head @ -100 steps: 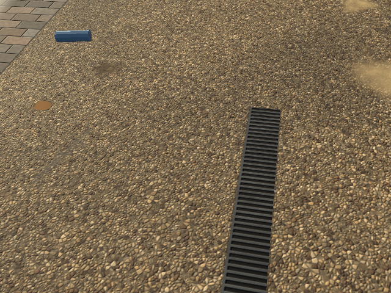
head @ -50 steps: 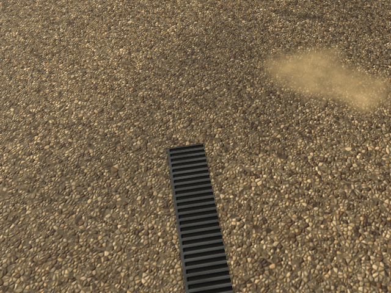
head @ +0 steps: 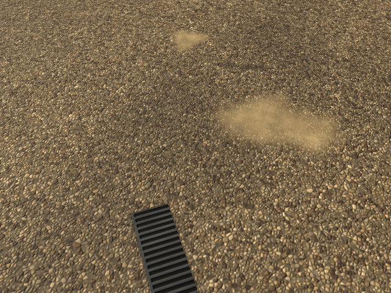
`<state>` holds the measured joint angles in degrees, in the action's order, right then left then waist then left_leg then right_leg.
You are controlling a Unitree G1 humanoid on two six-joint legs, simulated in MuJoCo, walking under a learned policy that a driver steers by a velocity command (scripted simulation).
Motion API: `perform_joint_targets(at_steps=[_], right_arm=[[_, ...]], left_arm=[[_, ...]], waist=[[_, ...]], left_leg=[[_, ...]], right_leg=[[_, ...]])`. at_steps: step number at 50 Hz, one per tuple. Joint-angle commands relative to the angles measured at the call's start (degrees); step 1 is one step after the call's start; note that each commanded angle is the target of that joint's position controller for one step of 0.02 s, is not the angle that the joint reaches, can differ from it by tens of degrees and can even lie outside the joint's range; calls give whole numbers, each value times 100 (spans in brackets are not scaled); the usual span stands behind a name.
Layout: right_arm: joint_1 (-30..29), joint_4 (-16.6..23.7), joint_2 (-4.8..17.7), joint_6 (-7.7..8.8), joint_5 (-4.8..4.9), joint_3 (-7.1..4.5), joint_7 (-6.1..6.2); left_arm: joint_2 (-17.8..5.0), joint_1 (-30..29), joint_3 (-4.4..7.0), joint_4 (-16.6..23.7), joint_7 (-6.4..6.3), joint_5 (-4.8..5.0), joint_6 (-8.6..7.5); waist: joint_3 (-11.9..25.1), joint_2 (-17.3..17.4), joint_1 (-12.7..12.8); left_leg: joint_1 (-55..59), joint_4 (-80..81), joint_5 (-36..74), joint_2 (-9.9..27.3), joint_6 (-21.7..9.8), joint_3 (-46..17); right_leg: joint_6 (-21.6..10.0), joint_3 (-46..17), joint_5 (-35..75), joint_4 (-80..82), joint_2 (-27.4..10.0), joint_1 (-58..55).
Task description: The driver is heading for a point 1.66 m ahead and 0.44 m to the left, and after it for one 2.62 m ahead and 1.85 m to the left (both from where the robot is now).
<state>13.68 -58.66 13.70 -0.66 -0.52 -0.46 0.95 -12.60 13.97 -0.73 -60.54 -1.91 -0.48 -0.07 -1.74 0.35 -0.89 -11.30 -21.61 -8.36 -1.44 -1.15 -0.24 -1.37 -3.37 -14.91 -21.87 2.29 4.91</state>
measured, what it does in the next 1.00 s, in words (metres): stands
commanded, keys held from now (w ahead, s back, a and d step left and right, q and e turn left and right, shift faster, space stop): no key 1.00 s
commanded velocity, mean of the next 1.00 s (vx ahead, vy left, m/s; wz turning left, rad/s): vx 0.00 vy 0.00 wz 0.00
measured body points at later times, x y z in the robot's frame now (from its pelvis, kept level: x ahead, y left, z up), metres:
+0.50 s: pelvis +0.01 -0.01 +0.00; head +0.02 -0.01 +0.45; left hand +0.00 +0.22 -0.16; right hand +0.01 -0.24 -0.16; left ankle +0.04 +0.11 -0.74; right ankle -0.03 -0.11 -0.74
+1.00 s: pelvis +0.02 -0.01 +0.00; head +0.03 -0.02 +0.45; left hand -0.01 +0.21 -0.16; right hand +0.00 -0.23 -0.17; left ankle +0.04 +0.11 -0.74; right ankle -0.03 -0.11 -0.74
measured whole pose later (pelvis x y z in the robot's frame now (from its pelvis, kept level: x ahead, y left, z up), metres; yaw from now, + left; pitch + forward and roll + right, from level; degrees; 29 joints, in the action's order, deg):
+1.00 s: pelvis +0.02 -0.01 +0.00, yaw +0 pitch -1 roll +0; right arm 15.9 -67.5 8.6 -0.5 -0.5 0.2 2.4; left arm -7.9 18.9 -1.1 -65.8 -2.9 -0.5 -0.9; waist -1.7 0.2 -0.5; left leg -11.1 -23.2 -10.8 -0.7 0.0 -1.1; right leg -2.5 -2.6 -16.6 -22.0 2.9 4.0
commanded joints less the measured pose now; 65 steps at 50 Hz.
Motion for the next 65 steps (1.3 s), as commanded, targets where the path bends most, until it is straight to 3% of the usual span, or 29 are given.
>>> perform_joint_targets(at_steps=[1,24,65], right_arm=[[105,10,491,47,2,-70,27],[407,-672,141,36,3,11,118],[695,-883,-158,34,9,5,172]], left_arm=[[-595,187,87,27,-25,2,-49],[-214,625,9,-434,-82,5,-75],[112,1112,40,-503,-118,-5,-116]], waist=[[-143,-54,17],[-218,-61,23],[-332,-68,39]], left_leg=[[361,286,251,562,-109,-613],[330,144,491,589,-88,-568],[290,42,575,599,-52,-515]], right_leg=[[-203,-570,441,557,-653,657],[-219,-462,835,472,-625,584],[-232,-409,1084,424,-635,523]])
Velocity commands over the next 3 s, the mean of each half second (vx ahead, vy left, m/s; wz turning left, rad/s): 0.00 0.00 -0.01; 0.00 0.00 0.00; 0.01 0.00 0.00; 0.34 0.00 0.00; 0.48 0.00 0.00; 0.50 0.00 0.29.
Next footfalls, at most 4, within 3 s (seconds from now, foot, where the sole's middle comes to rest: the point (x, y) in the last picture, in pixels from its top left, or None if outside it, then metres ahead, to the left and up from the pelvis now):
1.76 left None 0.16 0.11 -0.78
2.26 right None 0.51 -0.02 -0.78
2.82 left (168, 221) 0.81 0.13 -0.78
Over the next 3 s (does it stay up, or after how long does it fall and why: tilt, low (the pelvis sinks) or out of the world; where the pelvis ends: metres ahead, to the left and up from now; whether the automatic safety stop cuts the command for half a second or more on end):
stays up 0.76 0.09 -0.01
